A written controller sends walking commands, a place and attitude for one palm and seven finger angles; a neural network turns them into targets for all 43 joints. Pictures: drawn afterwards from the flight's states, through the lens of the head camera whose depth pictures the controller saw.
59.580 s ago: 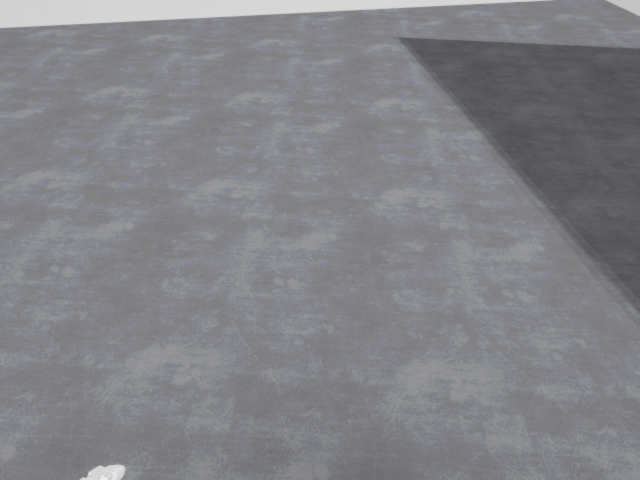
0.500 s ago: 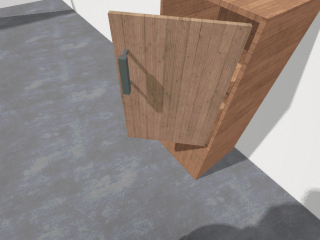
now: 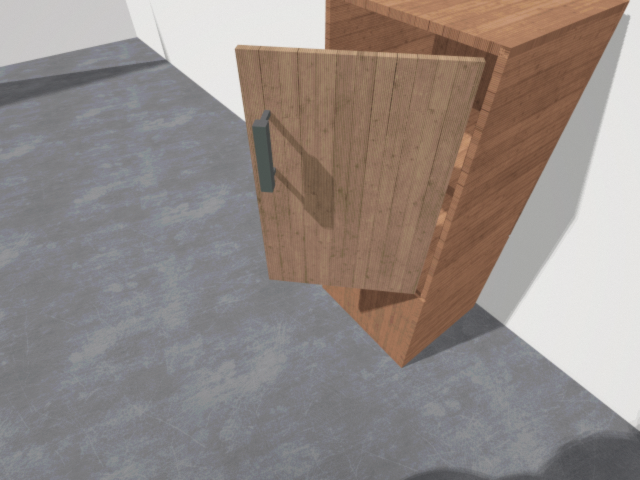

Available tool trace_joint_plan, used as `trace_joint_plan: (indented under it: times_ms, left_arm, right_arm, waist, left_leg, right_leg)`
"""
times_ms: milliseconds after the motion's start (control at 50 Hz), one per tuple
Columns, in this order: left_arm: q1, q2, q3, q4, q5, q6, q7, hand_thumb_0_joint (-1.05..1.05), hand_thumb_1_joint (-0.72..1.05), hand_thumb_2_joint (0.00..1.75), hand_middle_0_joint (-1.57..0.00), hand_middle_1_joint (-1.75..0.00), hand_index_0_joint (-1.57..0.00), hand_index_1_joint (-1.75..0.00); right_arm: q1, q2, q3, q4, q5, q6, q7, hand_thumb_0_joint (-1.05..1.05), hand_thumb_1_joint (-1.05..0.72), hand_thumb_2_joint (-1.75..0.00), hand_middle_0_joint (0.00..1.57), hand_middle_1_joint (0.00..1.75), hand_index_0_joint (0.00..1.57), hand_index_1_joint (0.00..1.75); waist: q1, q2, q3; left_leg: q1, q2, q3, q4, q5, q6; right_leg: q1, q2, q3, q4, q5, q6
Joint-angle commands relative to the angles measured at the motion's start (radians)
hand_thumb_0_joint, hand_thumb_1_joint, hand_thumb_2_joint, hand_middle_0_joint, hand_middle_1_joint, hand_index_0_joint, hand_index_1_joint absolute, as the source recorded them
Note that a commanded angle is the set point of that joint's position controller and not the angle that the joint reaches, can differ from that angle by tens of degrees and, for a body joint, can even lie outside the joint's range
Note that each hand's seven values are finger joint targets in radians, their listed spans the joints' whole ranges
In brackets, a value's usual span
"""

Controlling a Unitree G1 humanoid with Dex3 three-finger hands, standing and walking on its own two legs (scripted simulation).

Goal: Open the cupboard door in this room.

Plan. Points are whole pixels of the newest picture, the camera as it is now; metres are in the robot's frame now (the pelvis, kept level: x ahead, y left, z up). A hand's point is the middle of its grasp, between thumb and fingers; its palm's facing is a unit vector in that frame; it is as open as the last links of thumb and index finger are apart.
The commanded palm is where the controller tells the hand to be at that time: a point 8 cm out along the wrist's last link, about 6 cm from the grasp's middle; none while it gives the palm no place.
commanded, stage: come to a stop and stand still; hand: left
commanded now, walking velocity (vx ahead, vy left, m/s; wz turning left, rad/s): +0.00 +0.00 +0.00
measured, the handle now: (267, 151) +0.64 +0.14 +0.08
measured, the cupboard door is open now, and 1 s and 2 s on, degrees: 45 45 45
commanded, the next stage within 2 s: look again from close up in 0.10 s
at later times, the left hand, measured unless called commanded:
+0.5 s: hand out of the picture +0.00 +0.14 -0.17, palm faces +0.02 -0.99 -0.16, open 7.4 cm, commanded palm none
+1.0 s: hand out of the picture +0.01 +0.14 -0.18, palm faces +0.03 -0.99 -0.16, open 7.4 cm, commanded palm none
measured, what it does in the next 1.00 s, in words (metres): stands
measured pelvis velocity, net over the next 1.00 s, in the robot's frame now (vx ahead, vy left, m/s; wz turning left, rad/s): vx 0.04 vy -0.02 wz -0.04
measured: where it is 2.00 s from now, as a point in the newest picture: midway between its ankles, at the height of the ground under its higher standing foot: outside the picture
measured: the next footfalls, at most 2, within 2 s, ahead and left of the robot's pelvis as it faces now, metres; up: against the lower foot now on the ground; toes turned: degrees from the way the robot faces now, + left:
none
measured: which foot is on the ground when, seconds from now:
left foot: down 0.00-1.00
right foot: down 0.00-1.00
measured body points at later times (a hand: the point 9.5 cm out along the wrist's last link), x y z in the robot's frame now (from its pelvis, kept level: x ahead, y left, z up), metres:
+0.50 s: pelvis +0.01 -0.02 +0.00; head +0.01 -0.01 +0.45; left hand +0.00 +0.19 -0.16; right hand +0.01 -0.23 -0.16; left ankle +0.04 +0.09 -0.74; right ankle +0.03 -0.12 -0.74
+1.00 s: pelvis +0.04 -0.02 +0.00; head +0.04 -0.02 +0.45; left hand +0.01 +0.19 -0.16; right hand +0.02 -0.24 -0.16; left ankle +0.04 +0.09 -0.74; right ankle +0.03 -0.12 -0.74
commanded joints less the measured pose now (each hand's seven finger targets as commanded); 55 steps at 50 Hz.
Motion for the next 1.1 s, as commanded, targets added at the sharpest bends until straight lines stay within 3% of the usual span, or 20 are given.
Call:
trace_joint_plan:
  times_ms: [0,300,540,700,740,800,860,920,960,1020,1060,1080]
  left_arm:
    - [0.023,0.102,0.019,-0.040,-0.005,-0.027,0.003,0.00,0.90,0.90,-0.20,-0.30,-0.20,-0.30]
    - [0.046,0.064,0.007,0.006,-0.010,-0.034,0.007,0.00,0.90,0.90,-0.20,-0.30,-0.20,-0.30]
    - [0.041,0.052,0.011,0.005,-0.013,-0.039,0.010,0.00,0.90,0.90,-0.20,-0.30,-0.20,-0.30]
    - [0.037,0.051,0.013,0.007,-0.011,-0.036,0.010,0.00,0.90,0.90,-0.20,-0.30,-0.20,-0.30]
    - [0.039,0.050,0.012,0.006,-0.012,-0.035,0.010,0.00,0.90,0.90,-0.20,-0.30,-0.20,-0.30]
    - [0.055,0.049,0.021,0.007,-0.006,-0.030,0.003,0.00,0.90,0.90,-0.20,-0.30,-0.20,-0.30]
    - [0.056,0.050,0.037,-0.011,-0.001,-0.019,-0.009,0.00,0.90,0.90,-0.20,-0.30,-0.20,-0.30]
    - [0.082,0.040,0.046,-0.021,0.002,-0.022,-0.016,0.00,0.90,0.90,-0.20,-0.30,-0.20,-0.30]
    - [0.106,0.038,0.047,-0.017,0.001,-0.032,-0.017,0.00,0.90,0.90,-0.20,-0.30,-0.20,-0.30]
    - [0.140,0.056,0.055,-0.004,-0.002,-0.042,-0.014,0.00,0.90,0.90,-0.20,-0.30,-0.20,-0.30]
    - [0.181,0.080,0.067,0.013,-0.006,-0.050,-0.009,0.00,0.90,0.90,-0.20,-0.30,-0.20,-0.30]
    - [0.176,0.081,0.069,0.016,-0.005,-0.051,-0.004,0.00,0.90,0.90,-0.20,-0.30,-0.20,-0.30]
  right_arm:
    - [0.022,-0.102,-0.022,-0.035,-0.002,-0.030,-0.005,0.00,-0.90,-0.90,0.20,0.30,0.20,0.30]
    - [0.035,-0.052,-0.008,0.025,0.005,-0.033,-0.010,0.00,-0.90,-0.90,0.20,0.30,0.20,0.30]
    - [0.027,-0.035,-0.005,0.041,0.005,-0.040,-0.015,0.00,-0.90,-0.90,0.20,0.30,0.20,0.30]
    - [0.023,-0.033,-0.005,0.049,0.006,-0.037,-0.016,0.00,-0.90,-0.90,0.20,0.30,0.20,0.30]
    - [0.022,-0.038,-0.005,0.048,0.005,-0.037,-0.016,0.00,-0.90,-0.90,0.20,0.30,0.20,0.30]
    - [0.038,-0.047,-0.012,0.053,-0.001,-0.033,-0.014,0.00,-0.90,-0.90,0.20,0.30,0.20,0.30]
    - [0.030,-0.065,-0.024,0.032,-0.007,-0.025,-0.010,0.00,-0.90,-0.90,0.20,0.30,0.20,0.30]
    - [0.031,-0.064,-0.030,0.014,-0.008,-0.028,-0.007,0.00,-0.90,-0.90,0.20,0.30,0.20,0.30]
    - [0.033,-0.053,-0.028,0.006,-0.006,-0.039,-0.006,0.00,-0.90,-0.90,0.20,0.30,0.20,0.30]
    - [0.029,-0.025,-0.020,-0.004,-0.002,-0.052,-0.004,0.00,-0.90,-0.90,0.20,0.30,0.20,0.30]
    - [0.016,-0.008,-0.016,-0.012,-0.003,-0.061,-0.004,0.00,-0.90,-0.90,0.20,0.30,0.20,0.30]
    - [0.009,0.000,-0.012,-0.014,-0.002,-0.063,-0.006,0.00,-0.90,-0.90,0.20,0.30,0.20,0.30]
  waist:
    - [-0.005,-0.025,0.090]
    - [-0.003,-0.022,0.104]
    - [0.004,-0.015,0.070]
    - [0.005,-0.021,0.093]
    - [0.003,-0.005,0.087]
    - [0.006,-0.018,0.079]
    - [0.010,0.007,0.155]
    - [0.015,-0.006,0.176]
    - [0.021,-0.023,0.153]
    - [0.029,-0.121,0.143]
    - [0.033,-0.169,0.105]
    - [0.029,-0.167,0.107]
  left_leg:
    - [-0.069,0.123,-0.166,-0.158,-0.237,0.002]
    - [-0.025,0.116,-0.124,-0.127,-0.108,-0.016]
    - [0.006,0.119,-0.113,-0.112,0.019,-0.020]
    - [0.006,0.126,-0.117,-0.131,0.003,-0.022]
    - [0.011,0.125,-0.120,-0.139,-0.012,-0.022]
    - [0.015,0.129,-0.111,-0.129,-0.186,-0.016]
    - [-0.056,0.144,-0.127,-0.146,-0.375,-0.003]
    - [-0.088,0.150,-0.128,-0.128,-0.396,0.011]
    - [-0.084,0.138,-0.114,-0.091,-0.350,0.012]
    - [-0.135,0.077,-0.031,0.046,-0.218,-0.004]
    - [-0.164,0.048,0.026,0.159,-0.171,-0.020]
    - [-0.162,0.051,0.023,0.147,-0.162,-0.025]
  right_leg:
    - [-0.032,-0.063,0.114,-0.139,-0.174,-0.047]
    - [-0.024,-0.070,0.121,-0.168,-0.100,-0.047]
    - [0.036,-0.072,0.110,-0.158,0.023,-0.047]
    - [0.038,-0.067,0.099,-0.165,0.020,-0.045]
    - [0.035,-0.067,0.102,-0.166,0.008,-0.044]
    - [0.015,-0.053,0.113,-0.148,-0.144,-0.059]
    - [-0.055,-0.031,0.130,-0.126,-0.304,-0.071]
    - [-0.063,-0.025,0.152,-0.106,-0.317,-0.087]
    - [-0.039,-0.039,0.177,-0.111,-0.295,-0.099]
    - [0.047,-0.099,0.260,-0.161,-0.240,-0.133]
    - [0.120,-0.172,0.332,-0.188,-0.102,-0.177]
    - [0.137,-0.192,0.333,-0.175,0.028,-0.191]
